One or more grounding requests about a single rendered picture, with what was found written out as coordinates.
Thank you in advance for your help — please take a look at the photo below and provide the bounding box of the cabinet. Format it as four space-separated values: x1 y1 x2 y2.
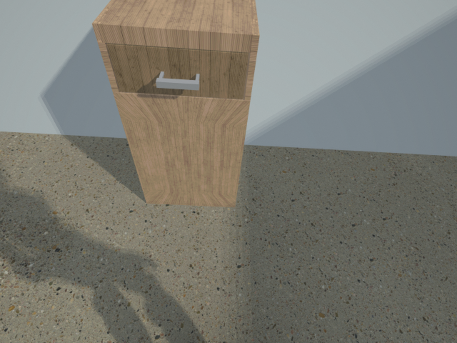
92 0 260 207

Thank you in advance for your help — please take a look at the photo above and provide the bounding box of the drawer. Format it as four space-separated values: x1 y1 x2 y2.
107 43 248 99

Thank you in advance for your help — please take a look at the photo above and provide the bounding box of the handle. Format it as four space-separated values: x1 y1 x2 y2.
156 71 200 90

